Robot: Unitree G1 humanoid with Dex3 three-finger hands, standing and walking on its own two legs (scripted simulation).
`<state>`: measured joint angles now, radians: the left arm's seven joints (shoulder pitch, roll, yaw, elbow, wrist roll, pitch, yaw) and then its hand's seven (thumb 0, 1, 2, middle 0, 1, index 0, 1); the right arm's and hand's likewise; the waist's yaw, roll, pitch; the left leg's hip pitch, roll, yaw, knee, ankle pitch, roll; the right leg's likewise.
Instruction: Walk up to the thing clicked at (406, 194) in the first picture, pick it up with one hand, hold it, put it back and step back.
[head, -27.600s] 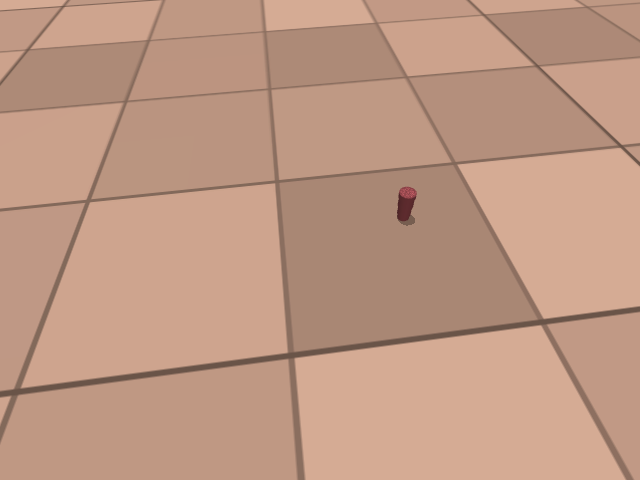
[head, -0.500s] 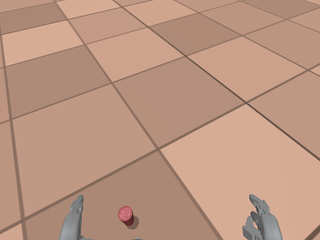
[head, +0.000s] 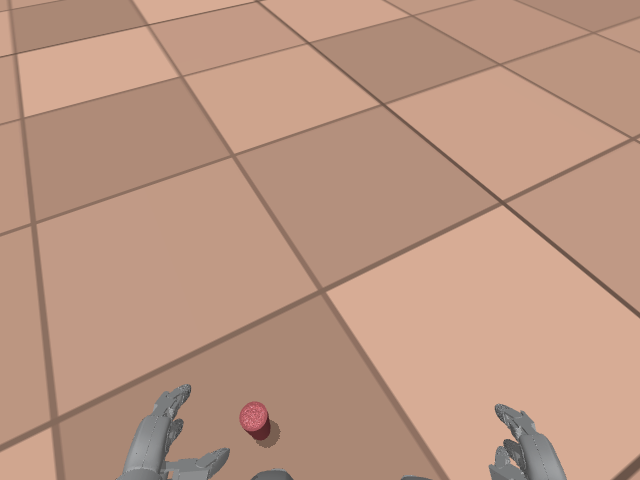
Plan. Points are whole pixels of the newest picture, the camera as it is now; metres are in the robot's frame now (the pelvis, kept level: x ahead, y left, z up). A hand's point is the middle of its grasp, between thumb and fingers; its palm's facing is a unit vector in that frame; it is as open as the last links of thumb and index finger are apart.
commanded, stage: stand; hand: left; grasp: from the side
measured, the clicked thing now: (257, 423) +0.35 +0.22 -0.65
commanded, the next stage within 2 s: none
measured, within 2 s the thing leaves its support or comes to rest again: neither
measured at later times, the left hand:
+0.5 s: hand out of the picture +0.04 +0.25 -0.11, palm faces +0.00 -0.94 -0.34, open 7.4 cm
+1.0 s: hand out of the picture +0.03 +0.25 -0.11, palm faces +0.00 -0.94 -0.35, open 7.4 cm
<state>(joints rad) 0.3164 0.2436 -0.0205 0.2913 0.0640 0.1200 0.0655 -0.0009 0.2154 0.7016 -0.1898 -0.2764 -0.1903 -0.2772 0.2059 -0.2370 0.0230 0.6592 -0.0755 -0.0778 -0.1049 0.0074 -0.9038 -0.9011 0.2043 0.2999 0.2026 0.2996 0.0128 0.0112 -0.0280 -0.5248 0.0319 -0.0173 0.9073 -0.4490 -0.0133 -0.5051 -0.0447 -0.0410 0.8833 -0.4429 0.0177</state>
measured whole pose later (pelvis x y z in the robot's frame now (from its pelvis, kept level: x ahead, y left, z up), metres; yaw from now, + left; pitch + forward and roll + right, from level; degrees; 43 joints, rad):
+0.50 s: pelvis -0.01 +0.01 +0.04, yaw +0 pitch -4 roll +0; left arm 0.20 0.32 0.01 1.05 0.03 0.01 0.02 0.01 0.90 0.90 -0.20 -0.30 -0.20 -0.30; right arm 0.18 -0.30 -0.01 1.05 -0.03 0.00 -0.01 0.01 -0.91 -0.90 0.20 0.30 0.20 0.30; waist 0.02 0.01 0.06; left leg -0.19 0.00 0.00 0.49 -0.24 0.00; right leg -0.18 -0.07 -0.04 0.48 -0.24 0.04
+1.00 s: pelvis -0.02 +0.00 +0.05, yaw +0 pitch -4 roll +0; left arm 0.14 0.32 0.01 1.17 0.03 -0.01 0.01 0.01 0.90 0.90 -0.20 -0.30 -0.20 -0.30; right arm 0.16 -0.33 -0.01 1.14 -0.03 0.00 -0.01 0.00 -0.91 -0.90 0.20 0.30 0.20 0.30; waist 0.01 0.02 0.06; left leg -0.14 0.02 -0.01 0.38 -0.17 -0.02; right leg -0.13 -0.04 -0.05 0.38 -0.18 0.02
